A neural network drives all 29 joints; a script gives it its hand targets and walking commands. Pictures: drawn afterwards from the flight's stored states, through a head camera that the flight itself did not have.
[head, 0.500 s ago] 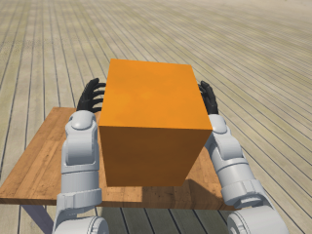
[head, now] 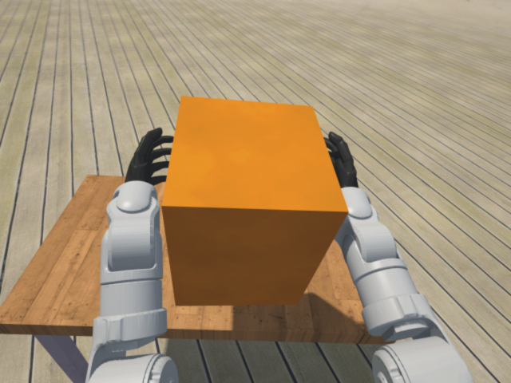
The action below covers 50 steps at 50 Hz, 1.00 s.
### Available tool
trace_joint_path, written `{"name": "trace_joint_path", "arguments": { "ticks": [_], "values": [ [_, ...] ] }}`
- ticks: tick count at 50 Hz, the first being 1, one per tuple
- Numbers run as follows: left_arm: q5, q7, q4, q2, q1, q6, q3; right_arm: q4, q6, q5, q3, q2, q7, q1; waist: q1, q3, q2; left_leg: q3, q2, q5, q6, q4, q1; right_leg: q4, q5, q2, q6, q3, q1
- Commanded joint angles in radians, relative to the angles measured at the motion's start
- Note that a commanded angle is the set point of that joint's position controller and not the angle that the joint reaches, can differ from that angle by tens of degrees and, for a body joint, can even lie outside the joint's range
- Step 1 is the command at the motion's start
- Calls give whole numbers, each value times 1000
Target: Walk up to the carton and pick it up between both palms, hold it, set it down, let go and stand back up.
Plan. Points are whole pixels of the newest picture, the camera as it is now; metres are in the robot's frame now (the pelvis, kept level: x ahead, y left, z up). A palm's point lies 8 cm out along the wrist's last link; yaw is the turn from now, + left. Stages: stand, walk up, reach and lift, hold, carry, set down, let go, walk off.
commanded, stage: hold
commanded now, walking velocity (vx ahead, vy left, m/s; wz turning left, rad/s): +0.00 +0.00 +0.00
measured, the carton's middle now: (243, 207) +0.36 +0.01 +0.14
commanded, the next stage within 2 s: none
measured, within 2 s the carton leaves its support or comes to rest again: neither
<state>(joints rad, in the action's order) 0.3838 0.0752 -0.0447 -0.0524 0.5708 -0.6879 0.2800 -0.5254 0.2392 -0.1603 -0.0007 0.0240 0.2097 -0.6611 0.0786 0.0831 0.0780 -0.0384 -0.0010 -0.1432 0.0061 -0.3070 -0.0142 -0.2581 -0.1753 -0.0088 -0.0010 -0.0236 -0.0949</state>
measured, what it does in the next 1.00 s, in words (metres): stands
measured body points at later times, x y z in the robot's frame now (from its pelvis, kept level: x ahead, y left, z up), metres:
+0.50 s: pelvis +0.00 +0.01 +0.00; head -0.04 +0.04 +0.45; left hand +0.38 +0.16 +0.20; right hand +0.38 -0.14 +0.19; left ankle +0.03 +0.12 -0.75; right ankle -0.01 -0.11 -0.75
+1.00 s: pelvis +0.00 +0.01 +0.00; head -0.04 +0.04 +0.45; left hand +0.37 +0.16 +0.20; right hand +0.38 -0.14 +0.19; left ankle +0.03 +0.12 -0.75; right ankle -0.01 -0.11 -0.75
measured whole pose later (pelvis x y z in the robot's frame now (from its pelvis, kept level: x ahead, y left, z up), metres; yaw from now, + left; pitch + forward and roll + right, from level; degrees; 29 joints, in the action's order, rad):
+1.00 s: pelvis +0.00 +0.01 +0.00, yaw +0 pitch -10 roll -1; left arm 0.39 0.07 -0.02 -0.06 0.57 -0.70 0.28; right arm -0.50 0.24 -0.16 0.00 0.03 0.21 -0.66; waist 0.09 0.08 0.07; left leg -0.03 0.00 -0.15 0.00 -0.31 -0.02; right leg -0.25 -0.17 0.00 0.01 -0.02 -0.10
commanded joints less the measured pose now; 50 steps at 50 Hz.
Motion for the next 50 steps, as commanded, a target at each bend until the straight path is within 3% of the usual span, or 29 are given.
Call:
{"name": "trace_joint_path", "arguments": {
  "ticks": [1, 5, 6, 8, 15, 20, 32, 50],
  "values": [
    [-141, 122, 37, -487, 518, 38, -427, 239, -51, -47, 327, -515, -97, -616, 9, -332, -81, 84, 29, 209, 10, 12, -124, 27, 173, -35, 48, -77, 16],
    [-141, 122, 37, -487, 518, 38, -427, 239, -52, -46, 327, -515, -97, -616, 9, -332, -81, 85, 29, 209, 10, 12, -124, 27, 173, -35, 48, -77, 16],
    [-165, 121, 72, -492, 551, 47, -452, 281, -60, -46, 329, -523, -96, -634, 27, -376, -76, 82, 36, 204, 10, 3, -123, 28, 190, -29, 53, -71, 16],
    [-168, 117, 62, -490, 555, 53, -458, 278, -58, -46, 335, -523, -94, -635, 30, -377, -79, 78, 37, 200, 9, 1, -127, 26, 204, -26, 55, -69, 21],
    [-126, 127, 29, -468, 520, 26, -395, 228, -43, -40, 311, -499, -101, -611, 10, -313, -73, 83, 30, 167, 0, 28, -108, 34, 157, -25, 48, -72, 21],
    [-129, 127, 46, -473, 516, 24, -407, 248, -48, -55, 325, -495, -98, -618, 13, -333, -79, 81, 30, 234, 9, 4, -140, 32, 193, -33, 46, -75, 18],
    [-145, 120, 70, -483, 517, 31, -441, 266, -53, -50, 327, -490, -101, -606, 25, -339, -88, 78, 26, 243, 17, 0, -148, 33, 179, -37, 40, -76, 29],
    [-137, 124, 56, -473, 517, 27, -420, 258, -49, -49, 329, -496, -100, -609, 17, -333, -77, 82, 29, 214, 6, 9, -133, 33, 183, -31, 44, -73, 19]
  ]
}}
